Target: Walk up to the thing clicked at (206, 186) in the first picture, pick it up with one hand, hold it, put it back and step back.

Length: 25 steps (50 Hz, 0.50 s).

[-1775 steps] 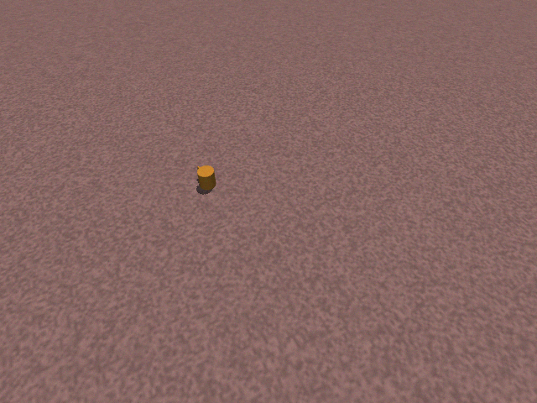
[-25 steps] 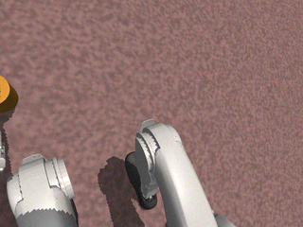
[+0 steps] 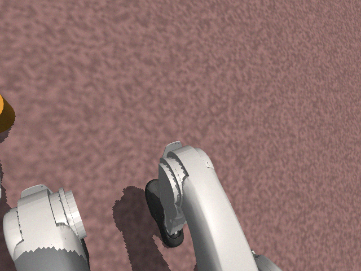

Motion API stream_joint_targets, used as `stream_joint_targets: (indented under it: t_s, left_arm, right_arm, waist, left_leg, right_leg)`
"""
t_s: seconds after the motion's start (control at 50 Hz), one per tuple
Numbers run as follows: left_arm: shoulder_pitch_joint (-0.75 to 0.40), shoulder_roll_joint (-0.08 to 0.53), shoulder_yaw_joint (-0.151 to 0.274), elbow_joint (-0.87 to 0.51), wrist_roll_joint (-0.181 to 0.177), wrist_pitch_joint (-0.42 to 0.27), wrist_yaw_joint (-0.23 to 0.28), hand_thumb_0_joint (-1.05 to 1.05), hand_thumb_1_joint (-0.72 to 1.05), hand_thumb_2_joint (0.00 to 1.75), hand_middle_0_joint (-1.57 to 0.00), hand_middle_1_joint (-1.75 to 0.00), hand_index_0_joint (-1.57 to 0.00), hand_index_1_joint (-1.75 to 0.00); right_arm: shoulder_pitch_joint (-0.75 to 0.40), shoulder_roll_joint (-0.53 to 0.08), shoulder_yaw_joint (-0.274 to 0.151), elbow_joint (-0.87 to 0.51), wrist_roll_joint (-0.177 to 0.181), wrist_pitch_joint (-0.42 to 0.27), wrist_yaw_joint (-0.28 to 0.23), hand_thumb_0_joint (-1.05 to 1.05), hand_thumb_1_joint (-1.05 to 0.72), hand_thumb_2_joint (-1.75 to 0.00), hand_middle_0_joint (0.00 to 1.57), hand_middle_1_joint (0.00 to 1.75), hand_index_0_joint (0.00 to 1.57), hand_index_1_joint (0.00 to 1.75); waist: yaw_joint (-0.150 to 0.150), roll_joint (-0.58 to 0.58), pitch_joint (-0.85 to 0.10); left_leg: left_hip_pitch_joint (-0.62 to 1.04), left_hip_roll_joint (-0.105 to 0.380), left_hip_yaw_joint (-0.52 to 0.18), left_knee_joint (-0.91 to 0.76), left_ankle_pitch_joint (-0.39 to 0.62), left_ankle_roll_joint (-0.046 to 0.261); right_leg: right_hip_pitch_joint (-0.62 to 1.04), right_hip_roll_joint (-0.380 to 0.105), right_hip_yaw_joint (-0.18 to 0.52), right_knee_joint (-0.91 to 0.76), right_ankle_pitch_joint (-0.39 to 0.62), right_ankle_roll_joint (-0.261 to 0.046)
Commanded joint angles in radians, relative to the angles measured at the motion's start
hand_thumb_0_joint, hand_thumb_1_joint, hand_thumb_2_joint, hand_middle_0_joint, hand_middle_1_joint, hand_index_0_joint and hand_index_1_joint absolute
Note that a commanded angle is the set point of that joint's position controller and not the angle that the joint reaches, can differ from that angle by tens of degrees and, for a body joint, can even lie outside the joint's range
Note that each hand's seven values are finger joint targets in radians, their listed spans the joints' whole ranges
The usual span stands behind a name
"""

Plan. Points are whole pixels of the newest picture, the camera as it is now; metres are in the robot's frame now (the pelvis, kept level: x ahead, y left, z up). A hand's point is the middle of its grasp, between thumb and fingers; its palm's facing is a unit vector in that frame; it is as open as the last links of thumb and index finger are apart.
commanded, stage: close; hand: left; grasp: from above
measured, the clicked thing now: out of the picture +0.51 +0.27 -0.27
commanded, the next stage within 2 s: settle in 1.04 s
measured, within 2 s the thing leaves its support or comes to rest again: leaves its support in 1.56 s
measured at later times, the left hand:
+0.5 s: hand out of the picture +0.48 +0.27 -0.22, palm faces -0.44 -0.09 -0.89, open 12.5 cm
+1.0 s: hand out of the picture +0.48 +0.27 -0.23, palm faces -0.43 -0.10 -0.89, open 12.2 cm
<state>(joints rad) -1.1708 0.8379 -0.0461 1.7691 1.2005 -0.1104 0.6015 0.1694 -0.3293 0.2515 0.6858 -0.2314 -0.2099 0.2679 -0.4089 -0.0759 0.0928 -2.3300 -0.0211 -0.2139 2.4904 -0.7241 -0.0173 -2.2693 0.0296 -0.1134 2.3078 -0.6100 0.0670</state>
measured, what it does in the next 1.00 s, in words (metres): stands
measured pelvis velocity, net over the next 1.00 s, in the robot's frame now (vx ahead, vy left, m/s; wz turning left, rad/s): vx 0.00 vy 0.00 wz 0.00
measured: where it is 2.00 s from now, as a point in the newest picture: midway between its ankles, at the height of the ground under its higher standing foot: (127, 249)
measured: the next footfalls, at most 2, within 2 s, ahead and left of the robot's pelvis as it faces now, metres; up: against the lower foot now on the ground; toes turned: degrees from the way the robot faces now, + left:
none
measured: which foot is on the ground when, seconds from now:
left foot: down 0.00-1.00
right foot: down 0.00-1.00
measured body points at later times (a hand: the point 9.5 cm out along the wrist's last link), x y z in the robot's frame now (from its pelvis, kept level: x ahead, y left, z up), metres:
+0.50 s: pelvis +0.00 +0.00 +0.00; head +0.27 +0.10 +0.34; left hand +0.50 +0.27 -0.17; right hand +0.03 -0.25 -0.07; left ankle +0.06 +0.12 -0.28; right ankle +0.12 -0.13 -0.28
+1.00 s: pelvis +0.00 +0.00 +0.00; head +0.27 +0.11 +0.34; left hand +0.50 +0.27 -0.17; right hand +0.03 -0.25 -0.06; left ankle +0.06 +0.12 -0.28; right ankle +0.12 -0.13 -0.28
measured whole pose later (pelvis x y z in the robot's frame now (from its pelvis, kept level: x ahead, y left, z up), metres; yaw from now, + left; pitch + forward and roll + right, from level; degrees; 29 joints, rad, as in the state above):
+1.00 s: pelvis +0.00 +0.00 +0.00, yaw +0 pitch +31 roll -13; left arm -1.17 0.85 -0.04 1.76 1.21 -0.12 0.60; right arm 0.17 -0.33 0.26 0.67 -0.24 -0.21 0.26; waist -0.41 -0.07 0.10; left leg -2.33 -0.02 -0.21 2.49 -0.72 -0.01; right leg -2.26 0.03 -0.11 2.30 -0.61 0.07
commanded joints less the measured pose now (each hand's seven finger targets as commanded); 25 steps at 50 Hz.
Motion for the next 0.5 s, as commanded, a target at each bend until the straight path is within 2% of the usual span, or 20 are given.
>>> stream_joint_targets:
  t_s: [0.0, 0.04, 0.06, 0.08, 0.12, 0.16, 0.18, 0.2, 0.26, 0.28, 0.36, 0.38, 0.4, 0.44, 0.48]
  left_arm:
    - [-0.198, 0.044, 0.006, -0.059, 0.004, -0.025, -0.003, 0.0, -0.4, 0.99, -0.14, -1.13, -0.15, -1.11]
    - [-0.196, 0.015, -0.008, -0.06, 0.011, -0.022, -0.01, 0.0, -0.39, 0.97, -0.13, -1.12, -0.15, -1.1]
    - [-0.209, 0.043, 0.003, -0.082, 0.016, -0.023, -0.01, 0.0, -0.37, 0.95, -0.14, -1.12, -0.16, -1.09]
    - [-0.207, 0.043, 0.011, -0.087, 0.009, -0.02, -0.009, 0.0, -0.37, 0.96, -0.15, -1.11, -0.17, -1.09]
    - [-0.189, 0.025, -0.001, -0.056, 0.006, -0.016, -0.011, 0.0, -0.38, 0.96, -0.14, -1.11, -0.16, -1.09]
    - [-0.205, 0.02, 0.001, -0.078, 0.003, -0.016, -0.007, 0.0, -0.36, 0.96, -0.14, -1.13, -0.17, -1.1]
    - [-0.202, 0.031, 0.006, -0.055, 0.001, -0.015, -0.006, 0.0, -0.36, 0.96, -0.15, -1.13, -0.17, -1.1]
    - [-0.211, 0.016, -0.006, -0.061, 0.0, -0.017, -0.013, 0.0, -0.37, 0.97, -0.15, -1.11, -0.17, -1.1]
    - [-0.213, 0.053, 0.018, -0.09, 0.003, -0.019, -0.008, 0.0, -0.36, 0.94, -0.15, -1.11, -0.17, -1.09]
    - [-0.189, 0.03, 0.007, -0.054, 0.004, -0.019, -0.009, 0.0, -0.36, 0.96, -0.16, -1.1, -0.17, -1.09]
    - [-0.174, 0.032, 0.001, -0.04, 0.007, -0.025, -0.012, 0.0, -0.34, 0.98, -0.18, -1.11, -0.19, -1.1]
    - [-0.17, 0.053, 0.011, -0.048, 0.007, -0.027, -0.009, 0.0, -0.33, 1.0, -0.19, -1.12, -0.2, -1.11]
    - [-0.187, 0.046, 0.013, -0.05, 0.005, -0.026, -0.005, 0.0, -0.33, 1.0, -0.18, -1.12, -0.19, -1.11]
    - [-0.182, 0.033, 0.0, -0.029, 0.003, -0.028, -0.007, 0.0, -0.31, 0.97, -0.19, -1.12, -0.21, -1.1]
    - [-0.174, 0.05, 0.008, -0.034, 0.0, -0.03, -0.008, 0.0, -0.31, 0.97, -0.19, -1.11, -0.21, -1.09]
  right_arm:
    - [0.201, -0.304, -0.088, 0.011, 0.005, 0.0, -0.013, 0.0, -0.91, -0.91, 0.2, 0.3, 0.2, 0.3]
    - [0.204, -0.298, -0.087, 0.008, 0.001, -0.004, -0.009, 0.0, -0.91, -0.91, 0.2, 0.3, 0.2, 0.3]
    - [0.209, -0.306, -0.086, 0.008, -0.003, -0.003, -0.006, 0.0, -0.91, -0.91, 0.2, 0.3, 0.2, 0.3]
    - [0.207, -0.308, -0.093, 0.009, 0.003, 0.0, -0.008, 0.0, -0.91, -0.91, 0.2, 0.3, 0.2, 0.3]
    - [0.217, -0.298, -0.086, 0.015, -0.005, 0.002, -0.005, 0.0, -0.91, -0.91, 0.2, 0.3, 0.2, 0.3]
    - [0.213, -0.301, -0.09, 0.01, 0.002, 0.003, -0.005, 0.0, -0.91, -0.91, 0.2, 0.3, 0.2, 0.3]
    - [0.218, -0.303, -0.087, 0.011, -0.002, 0.003, -0.004, 0.0, -0.91, -0.91, 0.2, 0.3, 0.2, 0.3]
    - [0.218, -0.302, -0.086, 0.012, -0.003, 0.002, -0.003, 0.0, -0.91, -0.91, 0.2, 0.3, 0.2, 0.3]
    - [0.217, -0.305, -0.088, 0.007, 0.003, 0.007, -0.009, 0.0, -0.91, -0.91, 0.2, 0.3, 0.2, 0.3]
    - [0.213, -0.296, -0.084, 0.012, 0.0, 0.007, -0.008, 0.0, -0.91, -0.91, 0.2, 0.3, 0.2, 0.3]
    - [0.209, -0.3, -0.084, 0.01, -0.003, 0.012, -0.013, 0.0, -0.91, -0.91, 0.2, 0.3, 0.2, 0.3]
    - [0.207, -0.299, -0.085, 0.01, -0.002, 0.015, -0.016, 0.0, -0.91, -0.91, 0.2, 0.3, 0.2, 0.3]
    - [0.205, -0.3, -0.084, 0.004, 0.0, 0.014, -0.016, 0.0, -0.91, -0.91, 0.2, 0.3, 0.2, 0.3]
    - [0.208, -0.3, -0.078, 0.003, -0.01, 0.013, -0.016, 0.0, -0.91, -0.91, 0.2, 0.3, 0.2, 0.3]
    - [0.2, -0.309, -0.083, -0.003, 0.001, 0.01, -0.021, 0.0, -0.91, -0.91, 0.2, 0.3, 0.2, 0.3]
  waist:
    - [-0.048, 0.412, -0.574]
    - [-0.06, 0.412, -0.574]
    - [-0.059, 0.434, -0.595]
    - [-0.044, 0.433, -0.623]
    - [-0.068, 0.406, -0.595]
    - [-0.055, 0.409, -0.605]
    - [-0.066, 0.401, -0.583]
    - [-0.077, 0.39, -0.567]
    - [-0.046, 0.414, -0.618]
    - [-0.052, 0.409, -0.599]
    - [-0.06, 0.392, -0.593]
    - [-0.05, 0.393, -0.6]
    - [-0.053, 0.378, -0.597]
    - [-0.073, 0.36, -0.554]
    - [-0.06, 0.342, -0.55]
  left_leg:
    - [0.425, 0.017, 0.084, -0.3, 0.15, 0.023]
    - [0.439, 0.016, 0.085, -0.295, 0.154, 0.022]
    - [0.452, 0.017, 0.087, -0.299, 0.177, 0.021]
    - [0.464, 0.017, 0.083, -0.297, 0.19, 0.02]
    - [0.425, 0.016, 0.1, -0.28, 0.193, 0.026]
    - [0.427, 0.017, 0.087, -0.291, 0.188, 0.025]
    - [0.418, 0.017, 0.086, -0.293, 0.178, 0.026]
    - [0.416, 0.018, 0.085, -0.29, 0.168, 0.027]
    - [0.434, 0.016, 0.089, -0.291, 0.192, 0.025]
    - [0.427, 0.016, 0.09, -0.29, 0.19, 0.025]
    - [0.416, 0.015, 0.097, -0.289, 0.184, 0.026]
    - [0.399, 0.014, 0.107, -0.282, 0.18, 0.03]
    - [0.395, 0.012, 0.096, -0.284, 0.167, 0.031]
    - [0.369, 0.012, 0.102, -0.285, 0.135, 0.034]
    - [0.365, 0.014, 0.093, -0.291, 0.117, 0.033]
  right_leg:
    - [0.372, 0.043, -0.13, -0.18, 0.174, -0.091]
    - [0.364, 0.041, -0.131, -0.178, 0.18, -0.089]
    - [0.382, 0.042, -0.131, -0.175, 0.194, -0.09]
    - [0.38, 0.041, -0.131, -0.172, 0.203, -0.092]
    - [0.417, 0.048, -0.128, -0.186, 0.215, -0.087]
    - [0.391, 0.042, -0.13, -0.179, 0.204, -0.09]
    - [0.389, 0.042, -0.131, -0.182, 0.197, -0.089]
    - [0.381, 0.043, -0.131, -0.183, 0.191, -0.088]
    - [0.402, 0.043, -0.127, -0.181, 0.201, -0.09]
    - [0.398, 0.043, -0.128, -0.179, 0.201, -0.091]
    - [0.416, 0.049, -0.127, -0.186, 0.199, -0.09]
    - [0.434, 0.052, -0.122, -0.194, 0.196, -0.089]
    - [0.409, 0.046, -0.125, -0.192, 0.183, -0.088]
    - [0.411, 0.049, -0.125, -0.203, 0.158, -0.086]
    - [0.392, 0.046, -0.126, -0.201, 0.141, -0.085]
